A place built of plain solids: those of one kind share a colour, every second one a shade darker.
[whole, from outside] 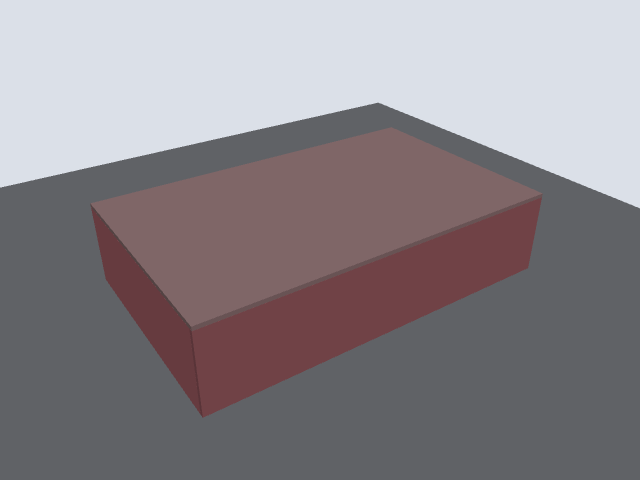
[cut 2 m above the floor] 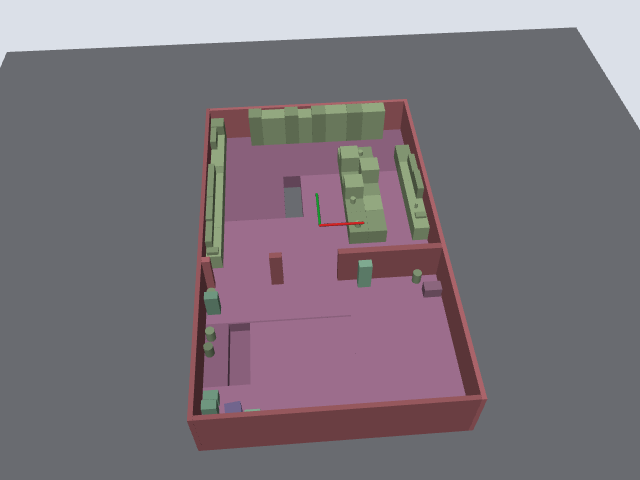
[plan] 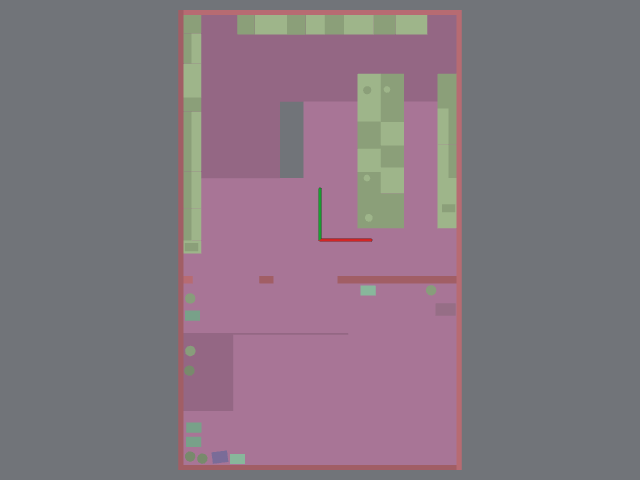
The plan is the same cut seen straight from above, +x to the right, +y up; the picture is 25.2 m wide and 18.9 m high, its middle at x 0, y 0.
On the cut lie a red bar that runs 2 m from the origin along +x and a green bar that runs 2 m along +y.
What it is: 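The back of house of a large kitchen; an old cooking hall and a later wing, as decades of use have left them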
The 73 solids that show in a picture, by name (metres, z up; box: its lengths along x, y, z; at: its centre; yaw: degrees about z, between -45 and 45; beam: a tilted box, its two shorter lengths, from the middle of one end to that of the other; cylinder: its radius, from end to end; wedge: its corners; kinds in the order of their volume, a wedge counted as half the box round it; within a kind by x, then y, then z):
{
 "floor_1": {"box": [1.03, 3.02, 0.9], "at": [-4.87, -5.24, 0.4]},
 "floor_2": {"box": [0.96, 3.02, 0.28], "at": [-3.89, -5.24, 0.09]},
 "floor_3": {"box": [3.81, 3.02, 0.9], "at": [-3.48, 3.94, 0.4]},
 "floor_4": {"box": [6.51, 2.14, 0.9], "at": [-2.13, -7.8, 0.4]},
 "floor_5": {"box": [6.51, 0.08, 0.9], "at": [-2.13, -3.69, 0.4]},
 "floor_6": {"box": [4.54, 3.02, 0.9], "at": [-1.15, -5.24, 0.4]},
 "floor_7": {"box": [10.78, 6.1, 0.9], "at": [0.0, -0.61, 0.4]},
 "floor_8": {"box": [10.78, 3.43, 0.9], "at": [0.0, 7.16, 0.4]},
 "floor_9": {"box": [6.04, 3.02, 0.9], "at": [2.37, 3.94, 0.4]},
 "floor_10": {"box": [4.28, 5.22, 0.9], "at": [3.25, -6.26, 0.4]},
 "wall_1": {"box": [0.2, 18.12, 4.07], "at": [-5.48, 0.0, 1.98]},
 "wall_2": {"box": [0.37, 0.3, 3.17], "at": [-5.2, -1.56, 2.43]},
 "wall_3": {"box": [0.56, 0.3, 3.17], "at": [-2.11, -1.56, 2.43]},
 "wall_4": {"box": [10.76, 0.2, 4.07], "at": [0.0, -8.96, 1.98]},
 "wall_5": {"box": [10.76, 0.2, 4.07], "at": [0.0, 8.96, 1.98]},
 "wall_6": {"box": [4.69, 0.3, 3.17], "at": [3.03, -1.56, 2.43]},
 "wall_7": {"box": [0.2, 18.12, 4.07], "at": [5.48, 0.0, 1.98]},
 "roof_1": {"box": [11.16, 18.12, 0.2], "at": [0.0, 0.0, 4.12]},
 "unit_1": {"box": [0.32, 1.27, 0.51], "at": [-5.22, 0.62, 1.99]},
 "unit_2": {"box": [0.32, 1.45, 0.65], "at": [-5.22, 1.98, 2.07]},
 "unit_3": {"box": [0.32, 2.35, 0.69], "at": [-5.22, 3.88, 2.08]},
 "unit_4": {"box": [0.32, 1.19, 0.56], "at": [-5.22, 7.54, 2.0]},
 "unit_5": {"box": [0.53, 0.32, 0.2], "at": [-5.06, -0.28, 1.84]},
 "unit_6": {"box": [0.7, 0.52, 0.89], "at": [-5.03, -0.28, 1.29]},
 "unit_7": {"box": [0.7, 1.27, 0.88], "at": [-5.03, 0.62, 1.29]},
 "unit_8": {"box": [0.7, 1.45, 0.89], "at": [-5.03, 1.98, 1.29]},
 "unit_9": {"box": [0.7, 2.35, 0.89], "at": [-5.03, 3.88, 1.29]},
 "unit_10": {"box": [0.7, 0.55, 0.87], "at": [-5.03, 5.33, 1.28]},
 "unit_11": {"box": [0.7, 1.34, 0.88], "at": [-5.03, 6.28, 1.29]},
 "unit_12": {"box": [0.7, 1.19, 0.87], "at": [-5.03, 7.54, 1.28]},
 "unit_13": {"box": [0.7, 0.73, 1.47], "at": [-5.03, 8.5, 1.58]},
 "unit_14": {"box": [0.69, 0.78, 2.08], "at": [-2.91, 8.47, 1.89]},
 "unit_15": {"box": [1.26, 0.78, 1.88], "at": [-1.93, 8.47, 1.79]},
 "unit_16": {"box": [0.74, 0.78, 2.1], "at": [-0.93, 8.47, 1.9]},
 "unit_17": {"box": [0.74, 0.78, 1.82], "at": [-0.19, 8.47, 1.76]},
 "unit_18": {"box": [0.76, 0.78, 2.07], "at": [0.56, 8.47, 1.89]},
 "unit_19": {"box": [1.18, 0.78, 2.08], "at": [1.53, 8.47, 1.89]},
 "unit_20": {"cylinder": 0.16, "from": [1.86, 5.9, 1.75], "to": [1.86, 5.9, 1.93]},
 "unit_21": {"cylinder": 0.15, "from": [1.92, 0.87, 1.72], "to": [1.92, 0.87, 1.95]},
 "unit_22": {"box": [0.92, 1.32, 0.87], "at": [1.93, 1.12, 1.28]},
 "unit_23": {"box": [0.92, 0.89, 0.87], "at": [1.93, 2.23, 1.28]},
 "unit_24": {"box": [0.92, 0.92, 1.71], "at": [1.93, 3.13, 1.7]},
 "unit_25": {"box": [0.92, 1.07, 0.87], "at": [1.93, 4.13, 1.28]},
 "unit_26": {"box": [0.92, 0.94, 1.83], "at": [1.93, 5.13, 1.76]},
 "unit_27": {"box": [0.92, 0.94, 0.9], "at": [1.93, 6.07, 1.3]},
 "unit_28": {"box": [0.86, 0.78, 2.05], "at": [2.55, 8.47, 1.87]},
 "unit_29": {"box": [0.92, 1.37, 0.86], "at": [2.85, 1.15, 1.28]},
 "unit_30": {"box": [0.92, 1.02, 0.87], "at": [2.85, 2.35, 1.28]},
 "unit_31": {"box": [0.92, 0.86, 0.87], "at": [2.85, 3.29, 1.28]},
 "unit_32": {"box": [0.92, 0.92, 1.81], "at": [2.85, 4.18, 1.75]},
 "unit_33": {"box": [0.92, 1.01, 0.97], "at": [2.85, 5.15, 1.33]},
 "unit_34": {"box": [0.92, 0.89, 0.86], "at": [2.85, 6.1, 1.28]},
 "unit_35": {"box": [1.24, 0.78, 2.0], "at": [3.6, 8.47, 1.85]},
 "unit_36": {"box": [0.75, 1.98, 0.9], "at": [5.0, 1.45, 1.3]},
 "unit_37": {"box": [0.75, 1.33, 0.89], "at": [5.0, 3.1, 1.29]},
 "unit_38": {"box": [0.75, 1.41, 0.89], "at": [5.0, 4.47, 1.29]},
 "unit_39": {"box": [0.75, 1.36, 0.87], "at": [5.0, 5.86, 1.28]},
 "unit_40": {"box": [0.53, 0.32, 0.13], "at": [5.06, 1.25, 1.81]},
 "unit_41": {"box": [0.32, 1.33, 0.73], "at": [5.22, 3.1, 2.1]},
 "unit_42": {"box": [0.32, 1.41, 0.54], "at": [5.22, 4.47, 2.0]},
 "crate_1": {"box": [0.6, 0.4, 1.24], "at": [-5.02, -2.98, 1.47]},
 "crate_2": {"box": [0.6, 0.4, 0.93], "at": [-4.98, -7.95, 1.31]},
 "crate_3": {"box": [0.6, 0.4, 0.62], "at": [-4.97, -7.39, 1.16]},
 "crate_4": {"box": [0.6, 0.4, 1.24], "at": [-3.25, -8.62, 1.47]},
 "crate_5": {"box": [0.6, 0.4, 1.55], "at": [1.9, -1.99, 1.62]},
 "trolley_1": {"box": [0.62, 0.46, 1.74], "at": [-3.94, -8.55, 1.72], "yaw": 7.0},
 "keg_1": {"cylinder": 0.2, "from": [-5.14, -5.14, 0.85], "to": [-5.14, -5.14, 1.45]},
 "keg_2": {"cylinder": 0.2, "from": [-5.11, -8.53, 0.85], "to": [-5.11, -8.53, 1.45]},
 "keg_3": {"cylinder": 0.2, "from": [-5.11, -4.37, 0.85], "to": [-5.11, -4.37, 1.45]},
 "keg_4": {"cylinder": 0.2, "from": [-5.11, -2.3, 0.85], "to": [-5.11, -2.3, 1.45]},
 "keg_5": {"cylinder": 0.2, "from": [-4.63, -8.61, 0.85], "to": [-4.63, -8.61, 1.45]},
 "keg_6": {"cylinder": 0.2, "from": [4.37, -1.98, 0.85], "to": [4.37, -1.98, 1.45]},
 "sack_1": {"box": [0.8, 0.5, 0.56], "at": [4.94, -2.73, 1.13]}
}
